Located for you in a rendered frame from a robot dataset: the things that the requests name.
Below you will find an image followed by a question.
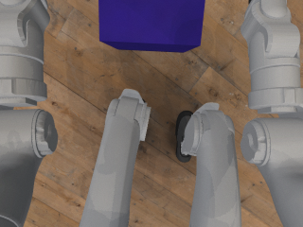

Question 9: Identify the robot left thigh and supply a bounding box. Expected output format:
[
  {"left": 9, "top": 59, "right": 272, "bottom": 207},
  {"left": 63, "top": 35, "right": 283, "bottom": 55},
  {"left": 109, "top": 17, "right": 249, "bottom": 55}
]
[{"left": 79, "top": 96, "right": 151, "bottom": 227}]

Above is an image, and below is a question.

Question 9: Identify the carton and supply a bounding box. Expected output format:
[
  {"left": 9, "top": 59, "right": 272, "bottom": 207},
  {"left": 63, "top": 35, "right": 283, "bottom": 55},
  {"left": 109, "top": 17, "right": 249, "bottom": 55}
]
[{"left": 98, "top": 0, "right": 205, "bottom": 53}]

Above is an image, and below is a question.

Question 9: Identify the robot right forearm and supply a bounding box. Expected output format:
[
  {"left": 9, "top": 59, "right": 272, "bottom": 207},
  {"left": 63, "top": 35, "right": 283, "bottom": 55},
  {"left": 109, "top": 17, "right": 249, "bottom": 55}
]
[{"left": 241, "top": 0, "right": 303, "bottom": 119}]

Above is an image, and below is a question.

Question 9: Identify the robot right upper arm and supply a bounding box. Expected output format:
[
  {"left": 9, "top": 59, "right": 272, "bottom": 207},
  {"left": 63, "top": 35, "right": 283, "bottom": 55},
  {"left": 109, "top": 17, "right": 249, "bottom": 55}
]
[{"left": 240, "top": 117, "right": 303, "bottom": 227}]

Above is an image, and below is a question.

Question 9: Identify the robot left upper arm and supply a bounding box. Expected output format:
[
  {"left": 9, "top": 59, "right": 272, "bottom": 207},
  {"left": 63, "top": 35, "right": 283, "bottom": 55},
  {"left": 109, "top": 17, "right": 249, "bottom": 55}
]
[{"left": 0, "top": 109, "right": 59, "bottom": 227}]

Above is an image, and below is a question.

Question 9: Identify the robot left forearm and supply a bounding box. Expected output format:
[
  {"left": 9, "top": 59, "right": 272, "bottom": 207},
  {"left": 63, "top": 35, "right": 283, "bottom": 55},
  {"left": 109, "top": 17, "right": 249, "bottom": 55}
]
[{"left": 0, "top": 0, "right": 50, "bottom": 111}]

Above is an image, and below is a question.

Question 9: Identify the left robot shin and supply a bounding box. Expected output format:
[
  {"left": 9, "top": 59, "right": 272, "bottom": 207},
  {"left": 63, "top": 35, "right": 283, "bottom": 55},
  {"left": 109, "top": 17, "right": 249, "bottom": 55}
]
[{"left": 104, "top": 89, "right": 144, "bottom": 126}]

